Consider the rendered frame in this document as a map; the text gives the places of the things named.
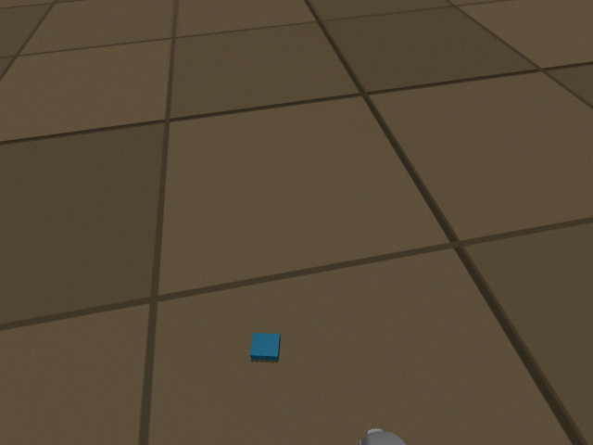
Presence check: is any small box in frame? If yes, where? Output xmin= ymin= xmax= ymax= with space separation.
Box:
xmin=250 ymin=333 xmax=281 ymax=361

